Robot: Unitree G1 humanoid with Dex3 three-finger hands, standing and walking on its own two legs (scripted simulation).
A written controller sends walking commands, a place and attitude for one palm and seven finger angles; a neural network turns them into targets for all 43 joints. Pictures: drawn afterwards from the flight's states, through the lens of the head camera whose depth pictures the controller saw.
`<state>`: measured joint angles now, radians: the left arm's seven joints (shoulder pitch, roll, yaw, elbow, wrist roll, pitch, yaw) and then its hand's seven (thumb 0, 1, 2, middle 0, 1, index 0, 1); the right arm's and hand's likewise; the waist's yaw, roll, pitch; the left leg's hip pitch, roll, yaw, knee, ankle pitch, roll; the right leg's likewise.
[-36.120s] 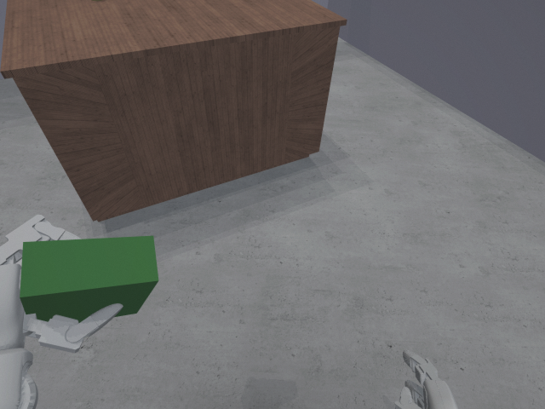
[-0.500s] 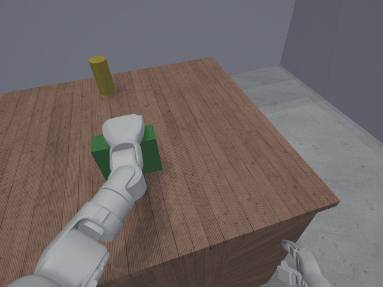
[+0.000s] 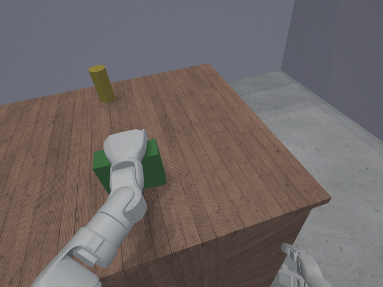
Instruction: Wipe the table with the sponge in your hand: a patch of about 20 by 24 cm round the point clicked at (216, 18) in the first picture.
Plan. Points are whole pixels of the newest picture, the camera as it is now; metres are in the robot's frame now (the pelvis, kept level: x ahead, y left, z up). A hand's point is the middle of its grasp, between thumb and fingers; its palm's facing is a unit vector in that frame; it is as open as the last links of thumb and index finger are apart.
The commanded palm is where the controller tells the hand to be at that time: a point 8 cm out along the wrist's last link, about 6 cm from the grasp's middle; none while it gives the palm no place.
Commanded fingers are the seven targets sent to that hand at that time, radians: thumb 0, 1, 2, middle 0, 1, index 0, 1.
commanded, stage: wipe back along the third lane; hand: left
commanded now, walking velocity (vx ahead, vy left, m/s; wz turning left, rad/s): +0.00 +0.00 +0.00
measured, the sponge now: (134, 173) +0.35 +0.19 +0.06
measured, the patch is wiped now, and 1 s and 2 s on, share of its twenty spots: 1.00 1.00 1.00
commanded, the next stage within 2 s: slide back across to the middle lane in 0.52 s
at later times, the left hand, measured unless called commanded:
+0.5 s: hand (135, 181) +0.30 +0.16 +0.10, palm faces +0.11 -0.08 -0.99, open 9.6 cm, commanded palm +0.25 +0.15 +0.12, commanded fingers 0.00 0.10 1.30 -1.20 -1.60 -1.20 -1.60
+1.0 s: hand (124, 186) +0.28 +0.17 +0.11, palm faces +0.13 -0.18 -0.98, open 9.6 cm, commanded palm +0.23 +0.19 +0.15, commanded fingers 0.00 0.10 1.30 -1.20 -1.60 -1.20 -1.60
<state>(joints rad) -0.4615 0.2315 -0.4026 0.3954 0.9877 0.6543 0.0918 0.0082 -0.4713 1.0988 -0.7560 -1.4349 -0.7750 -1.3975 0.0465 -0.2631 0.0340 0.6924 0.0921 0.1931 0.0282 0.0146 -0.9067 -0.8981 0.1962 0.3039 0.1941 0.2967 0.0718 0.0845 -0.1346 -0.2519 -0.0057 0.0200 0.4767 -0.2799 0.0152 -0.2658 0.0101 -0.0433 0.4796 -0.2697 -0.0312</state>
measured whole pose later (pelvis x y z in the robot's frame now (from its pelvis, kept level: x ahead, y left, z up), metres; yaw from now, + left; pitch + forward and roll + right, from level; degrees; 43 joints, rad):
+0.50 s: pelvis -0.01 -0.02 +0.00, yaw -1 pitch +0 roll +1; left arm -0.21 0.26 -0.40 0.09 1.00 0.67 0.10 0.02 -0.47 1.10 -0.75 -1.44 -0.77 -1.40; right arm 0.02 -0.27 0.04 0.69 0.09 0.19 0.06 0.01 -0.91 -0.90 0.20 0.30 0.19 0.29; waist 0.09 0.11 -0.11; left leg -0.20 0.02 0.03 0.48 -0.28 -0.01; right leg -0.23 0.03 -0.03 0.50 -0.27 -0.05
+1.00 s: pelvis -0.02 -0.02 +0.00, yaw -2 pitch -2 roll +1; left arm -0.12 0.31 -0.29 -0.03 0.93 0.62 0.06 0.00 -0.47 1.10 -0.75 -1.44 -0.77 -1.40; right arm 0.01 -0.27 0.04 0.67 0.08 0.14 0.01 0.02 -0.91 -0.90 0.20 0.30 0.20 0.30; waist 0.08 0.10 -0.08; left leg -0.16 0.02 0.05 0.46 -0.26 -0.01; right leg -0.20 0.04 -0.01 0.48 -0.25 -0.06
